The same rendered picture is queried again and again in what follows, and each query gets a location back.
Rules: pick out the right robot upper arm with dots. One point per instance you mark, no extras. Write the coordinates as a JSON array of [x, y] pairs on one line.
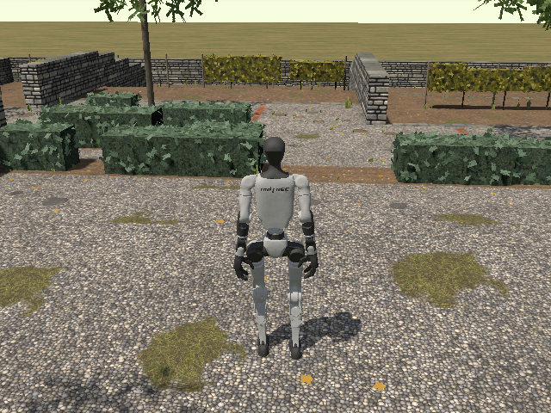
[[301, 182]]

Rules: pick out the left robot upper arm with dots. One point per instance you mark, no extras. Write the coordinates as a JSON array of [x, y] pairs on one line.
[[247, 183]]

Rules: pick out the left robot forearm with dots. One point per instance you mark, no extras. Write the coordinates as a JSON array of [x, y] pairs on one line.
[[241, 238]]

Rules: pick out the robot left hand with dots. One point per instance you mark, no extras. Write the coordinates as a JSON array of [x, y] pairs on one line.
[[238, 267]]

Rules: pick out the humanoid robot torso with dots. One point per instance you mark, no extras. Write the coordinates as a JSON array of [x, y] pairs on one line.
[[275, 208]]

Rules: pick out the right robot forearm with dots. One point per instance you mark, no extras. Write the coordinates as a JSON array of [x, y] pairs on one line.
[[309, 236]]

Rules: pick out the right robot shin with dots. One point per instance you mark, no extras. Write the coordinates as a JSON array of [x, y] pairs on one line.
[[295, 315]]

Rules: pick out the robot right hand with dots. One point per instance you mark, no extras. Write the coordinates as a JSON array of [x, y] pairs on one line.
[[313, 265]]

